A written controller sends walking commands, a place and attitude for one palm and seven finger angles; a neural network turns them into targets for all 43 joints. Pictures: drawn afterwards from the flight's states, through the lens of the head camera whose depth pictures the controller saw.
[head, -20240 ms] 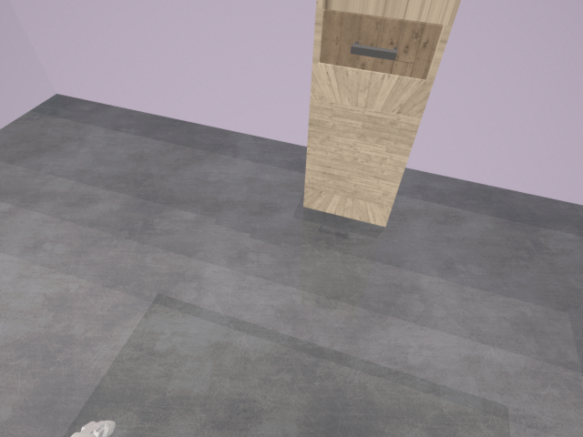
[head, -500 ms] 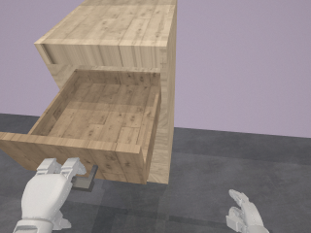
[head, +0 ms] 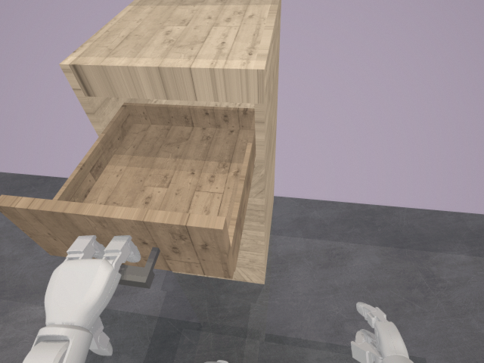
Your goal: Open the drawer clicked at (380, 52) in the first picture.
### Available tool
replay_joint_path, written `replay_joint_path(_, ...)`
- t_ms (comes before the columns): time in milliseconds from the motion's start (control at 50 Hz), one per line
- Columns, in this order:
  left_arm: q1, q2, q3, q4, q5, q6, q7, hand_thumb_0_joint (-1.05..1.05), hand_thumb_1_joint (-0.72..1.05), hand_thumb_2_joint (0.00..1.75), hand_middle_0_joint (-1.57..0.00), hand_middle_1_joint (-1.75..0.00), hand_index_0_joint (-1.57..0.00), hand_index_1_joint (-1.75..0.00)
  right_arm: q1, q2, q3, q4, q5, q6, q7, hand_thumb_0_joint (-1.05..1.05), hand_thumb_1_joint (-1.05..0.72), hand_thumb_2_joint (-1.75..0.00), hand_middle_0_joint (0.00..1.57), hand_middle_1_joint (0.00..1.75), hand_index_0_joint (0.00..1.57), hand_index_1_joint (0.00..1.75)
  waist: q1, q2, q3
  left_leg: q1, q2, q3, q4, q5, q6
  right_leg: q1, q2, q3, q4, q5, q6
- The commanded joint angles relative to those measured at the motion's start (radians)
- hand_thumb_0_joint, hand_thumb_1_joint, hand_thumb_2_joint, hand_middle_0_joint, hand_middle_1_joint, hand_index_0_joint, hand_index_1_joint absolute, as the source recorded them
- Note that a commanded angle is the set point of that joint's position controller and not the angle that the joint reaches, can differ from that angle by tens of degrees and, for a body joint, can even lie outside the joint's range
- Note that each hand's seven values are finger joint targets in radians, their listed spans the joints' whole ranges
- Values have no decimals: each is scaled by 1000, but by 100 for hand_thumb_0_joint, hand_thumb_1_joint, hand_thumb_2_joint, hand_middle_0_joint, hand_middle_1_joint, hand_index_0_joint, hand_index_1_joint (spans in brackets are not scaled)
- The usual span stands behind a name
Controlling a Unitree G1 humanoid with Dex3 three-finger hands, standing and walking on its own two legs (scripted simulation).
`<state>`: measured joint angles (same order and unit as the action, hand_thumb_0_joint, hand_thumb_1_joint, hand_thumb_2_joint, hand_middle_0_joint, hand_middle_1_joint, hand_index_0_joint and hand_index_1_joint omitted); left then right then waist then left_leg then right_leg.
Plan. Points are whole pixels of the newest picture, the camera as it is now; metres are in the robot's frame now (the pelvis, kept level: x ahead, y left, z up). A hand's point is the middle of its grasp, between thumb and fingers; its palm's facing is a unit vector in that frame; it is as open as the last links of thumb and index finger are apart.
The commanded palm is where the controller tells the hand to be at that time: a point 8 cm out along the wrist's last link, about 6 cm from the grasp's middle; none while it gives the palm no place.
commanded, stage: lift the hand off the handle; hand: left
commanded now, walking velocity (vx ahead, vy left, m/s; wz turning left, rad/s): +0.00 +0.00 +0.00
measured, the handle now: (113, 260) +0.24 +0.24 +0.06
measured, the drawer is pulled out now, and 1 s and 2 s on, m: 0.29 0.29 0.29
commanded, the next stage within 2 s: draw the hand back to the body in 1.16 s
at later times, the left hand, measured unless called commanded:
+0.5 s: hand (78, 272) +0.20 +0.25 +0.12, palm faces +0.08 -0.08 -0.99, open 13.4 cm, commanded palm +0.17 +0.24 +0.18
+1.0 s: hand (54, 241) +0.20 +0.24 +0.19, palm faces +0.15 -0.08 -0.99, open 13.8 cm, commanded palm +0.16 +0.24 +0.26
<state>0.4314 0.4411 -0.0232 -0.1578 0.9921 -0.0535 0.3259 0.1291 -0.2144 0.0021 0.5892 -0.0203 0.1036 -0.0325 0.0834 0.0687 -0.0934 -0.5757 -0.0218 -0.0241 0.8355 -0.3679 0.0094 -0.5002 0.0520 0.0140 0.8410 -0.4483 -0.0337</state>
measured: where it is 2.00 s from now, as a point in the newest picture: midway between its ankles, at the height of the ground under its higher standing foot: outside the picture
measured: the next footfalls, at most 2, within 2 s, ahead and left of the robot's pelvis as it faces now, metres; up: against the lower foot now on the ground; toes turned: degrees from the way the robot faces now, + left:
none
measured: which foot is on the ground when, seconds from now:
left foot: down 0.00-1.00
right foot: down 0.00-1.00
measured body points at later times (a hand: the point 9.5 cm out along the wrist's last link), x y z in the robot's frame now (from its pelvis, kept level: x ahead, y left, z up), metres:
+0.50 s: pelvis +0.01 +0.01 +0.02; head +0.01 -0.03 +0.47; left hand +0.19 +0.25 +0.17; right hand +0.23 -0.20 -0.07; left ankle +0.03 +0.11 -0.70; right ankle -0.01 -0.10 -0.70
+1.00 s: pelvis +0.01 +0.01 +0.03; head -0.01 -0.03 +0.48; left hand +0.19 +0.24 +0.25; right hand +0.24 -0.18 -0.05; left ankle +0.03 +0.11 -0.70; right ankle -0.01 -0.10 -0.70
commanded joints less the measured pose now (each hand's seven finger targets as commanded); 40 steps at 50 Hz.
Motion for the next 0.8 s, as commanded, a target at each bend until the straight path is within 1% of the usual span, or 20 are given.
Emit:
replay_joint_path(0, -135, 205, 174, -288, -40, 7, 28, 0, -50, 30, -30, -120, -30, -120, -154, -98, -30, -183, 1, -62, -15, 0, -90, -90, 20, 30, 20, 30, -10, -21, -148, 227, -9, 9, -126, 125, 26, -15, -17, 19, -210, 174, 1)
replay_joint_path(40, -142, 229, 196, -312, -53, 1, 22, 0, -50, 30, -30, -120, -30, -120, -158, -103, -25, -188, 2, -67, -20, 0, -90, -90, 20, 30, 20, 30, -12, -10, -136, 240, -8, 5, -134, 121, 25, -12, -15, 22, -228, 156, 1)
replay_joint_path(80, -136, 199, 173, -329, -57, -9, 16, 0, -50, 30, -30, -120, -30, -120, -155, -97, -26, -188, 1, -75, -17, 0, -90, -90, 20, 30, 20, 30, -12, 8, -121, 253, -8, 7, -142, 122, 25, -14, -19, 16, -235, 156, 2)
replay_joint_path(160, -90, 231, 213, -353, -72, -2, -7, 0, -50, 30, -30, -120, -30, -120, -156, -104, -26, -189, 5, -75, -12, 0, -90, -90, 20, 30, 20, 30, 2, -9, -145, 279, -5, 10, -159, 174, 21, 34, -20, 20, -245, 222, 5)
replay_joint_path(180, -84, 212, 195, -352, -77, 3, -16, 0, -50, 30, -30, -120, -30, -120, -162, -104, -26, -188, 7, -72, -10, 0, -90, -90, 20, 30, 20, 30, -5, -10, -112, 274, -6, 10, -166, 173, 20, 29, -19, 17, -254, 222, 6)
replay_joint_path(200, -97, 209, 189, -374, -82, 2, -23, 0, -50, 30, -30, -120, -30, -120, -160, -106, -26, -189, 8, -73, -7, 0, -90, -90, 20, 30, 20, 30, -5, -10, -118, 280, -4, 10, -174, 177, 19, 36, -22, 13, -254, 224, 8)
replay_joint_path(260, -32, 231, 214, -392, -94, 22, -45, 0, -50, 30, -30, -120, -30, -120, -162, -112, -22, -196, 12, -68, -3, 0, -90, -90, 20, 30, 20, 30, 8, -27, -119, 292, 1, 14, -191, 209, 19, 72, -26, 9, -267, 264, 12)
replay_joint_path(320, -40, 217, 193, -418, -97, 41, -73, 0, -50, 30, -30, -120, -30, -120, -169, -115, -20, -200, 15, -59, 1, 0, -90, -90, 20, 30, 20, 30, 6, -25, -88, 303, 4, 15, -209, 222, 18, 78, -26, 0, -283, 270, 16)
replay_joint_path(380, -54, 249, 214, -439, -110, 57, -105, 0, -50, 30, -30, -120, -30, -120, -170, -121, -16, -202, 19, -50, 0, 0, -90, -90, 20, 30, 20, 30, 9, -30, -87, 320, 6, 18, -229, 228, 18, 109, -28, 0, -305, 276, 18)
replay_joint_path(440, -9, 254, 231, -488, -127, 65, -129, 0, -50, 30, -30, -120, -30, -120, -179, -128, -12, -221, 25, -51, 0, 0, -90, -90, 20, 30, 20, 30, 21, 1, -106, 355, 12, 18, -242, 274, 17, 146, -28, 4, -323, 316, 16)
replay_joint_path(480, -44, 226, 190, -519, -136, 63, -147, 0, -50, 30, -30, -120, -30, -120, -170, -125, -10, -219, 23, -48, 3, 0, -90, -90, 20, 30, 20, 30, 6, -10, -80, 359, 13, 20, -252, 269, 17, 137, -33, -11, -332, 304, 22)
replay_joint_path(540, -24, 268, 238, -531, -142, 75, -166, 0, -50, 30, -30, -120, -30, -120, -184, -132, -7, -227, 28, -48, 2, 0, -90, -90, 20, 30, 20, 30, 22, -14, -80, 381, 18, 18, -267, 287, 17, 167, -28, 0, -358, 325, 18)
replay_joint_path(580, -24, 259, 227, -545, -144, 78, -180, 0, -50, 30, -30, -120, -30, -120, -173, -131, -5, -223, 28, -43, 7, 0, -90, -90, 20, 30, 20, 30, 21, -24, -74, 380, 20, 20, -283, 302, 14, 182, -33, -15, -359, 327, 22)
replay_joint_path(600, -27, 254, 217, -569, -149, 81, -187, 0, -50, 30, -30, -120, -30, -120, -172, -133, -6, -232, 29, -43, 7, 0, -90, -90, 20, 30, 20, 30, 23, -3, -79, 393, 20, 24, -287, 313, 15, 188, -34, -18, -364, 335, 23)
replay_joint_path(620, -29, 270, 233, -566, -148, 87, -192, 0, -50, 30, -30, -120, -30, -120, -166, -133, -6, -227, 29, -42, 8, 0, -90, -90, 20, 30, 20, 30, 22, -19, -87, 399, 22, 23, -290, 326, 14, 196, -34, -19, -366, 344, 25)
replay_joint_path(640, -9, 268, 242, -571, -158, 97, -203, 0, -50, 30, -30, -120, -30, -120, -195, -134, 0, -235, 37, -48, 12, 0, -90, -90, 20, 30, 20, 30, 28, 8, -75, 403, 24, 18, -294, 323, 12, 206, -29, -9, -377, 350, 19)
replay_joint_path(680, -23, 269, 232, -557, -159, 110, -224, 0, -50, 30, -30, -120, -30, -120, -177, -132, 0, -220, 36, -38, 15, 0, -90, -90, 20, 30, 20, 30, 21, -36, -52, 394, 24, 24, -314, 312, 12, 211, -34, -24, -386, 328, 25)
replay_joint_path(720, -51, 273, 223, -583, -160, 121, -242, 0, -50, 30, -30, -120, -30, -120, -181, -134, 3, -229, 37, -36, 17, 0, -90, -90, 20, 30, 20, 30, 24, -10, -57, 410, 26, 24, -329, 320, 12, 225, -36, -28, -394, 324, 26)
replay_joint_path(740, -23, 282, 251, -589, -179, 133, -252, 0, -50, 30, -30, -120, -30, -120, -212, -135, 7, -241, 48, -45, 21, 0, -90, -90, 20, 30, 20, 30, 32, 6, -62, 416, 30, 16, -329, 323, 12, 241, -28, -17, -400, 336, 20)
replay_joint_path(780, -58, 270, 218, -589, -178, 139, -274, 0, -50, 30, -30, -120, -30, -120, -192, -131, 10, -231, 45, -37, 22, 0, -90, -90, 20, 30, 20, 30, 22, -31, -32, 408, 28, 22, -349, 305, 11, 236, -35, -35, -409, 303, 26)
